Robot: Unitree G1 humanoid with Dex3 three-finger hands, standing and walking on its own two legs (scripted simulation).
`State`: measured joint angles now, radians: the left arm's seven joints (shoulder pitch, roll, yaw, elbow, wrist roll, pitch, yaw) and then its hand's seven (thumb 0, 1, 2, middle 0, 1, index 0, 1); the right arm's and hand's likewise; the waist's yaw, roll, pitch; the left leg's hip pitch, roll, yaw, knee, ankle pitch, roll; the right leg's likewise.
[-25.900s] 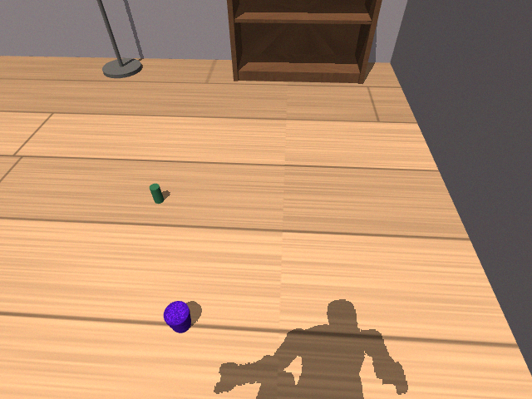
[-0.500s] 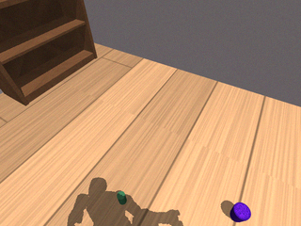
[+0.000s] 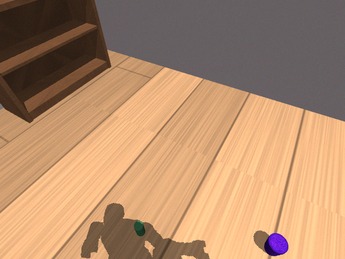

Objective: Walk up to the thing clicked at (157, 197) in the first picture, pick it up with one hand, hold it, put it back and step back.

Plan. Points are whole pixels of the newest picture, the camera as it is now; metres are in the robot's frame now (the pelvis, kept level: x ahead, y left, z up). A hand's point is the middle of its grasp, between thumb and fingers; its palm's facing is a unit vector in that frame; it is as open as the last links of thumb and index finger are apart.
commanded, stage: walk up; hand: left
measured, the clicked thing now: (139, 228) +0.43 +0.21 -0.73
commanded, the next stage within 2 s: none
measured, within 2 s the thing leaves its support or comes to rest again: neither
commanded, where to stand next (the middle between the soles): +0.06 +0.00 m, yaw -1 degrees
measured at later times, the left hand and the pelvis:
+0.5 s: hand out of the picture +0.09 +0.25 -0.16, palm faces +0.02 -0.95 -0.32, open 7.4 cm; pelvis -0.01 +0.00 +0.00, yaw +0 degrees
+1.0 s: hand out of the picture +0.02 +0.28 -0.18, palm faces -0.09 -0.94 -0.33, open 7.4 cm; pelvis -0.07 +0.01 -0.02, yaw -2 degrees
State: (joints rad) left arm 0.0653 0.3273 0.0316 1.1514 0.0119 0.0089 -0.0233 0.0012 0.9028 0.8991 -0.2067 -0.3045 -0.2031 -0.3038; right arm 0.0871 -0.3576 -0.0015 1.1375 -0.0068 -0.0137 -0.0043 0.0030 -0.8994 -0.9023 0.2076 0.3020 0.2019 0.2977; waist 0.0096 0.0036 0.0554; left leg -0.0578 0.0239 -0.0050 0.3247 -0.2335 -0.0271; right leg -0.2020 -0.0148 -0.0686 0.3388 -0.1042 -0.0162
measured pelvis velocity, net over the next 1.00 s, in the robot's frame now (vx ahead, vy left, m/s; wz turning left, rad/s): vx -0.07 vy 0.01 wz -0.03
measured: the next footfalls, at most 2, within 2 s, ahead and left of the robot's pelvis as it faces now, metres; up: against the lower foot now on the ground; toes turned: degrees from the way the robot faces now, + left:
right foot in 1.04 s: +0.02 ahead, -0.14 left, +0.00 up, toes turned +0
left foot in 1.36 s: +0.10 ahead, +0.13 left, +0.00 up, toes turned -1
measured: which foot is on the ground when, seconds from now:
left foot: down 0.00-1.00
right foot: down 0.00-0.72, up 0.74-1.00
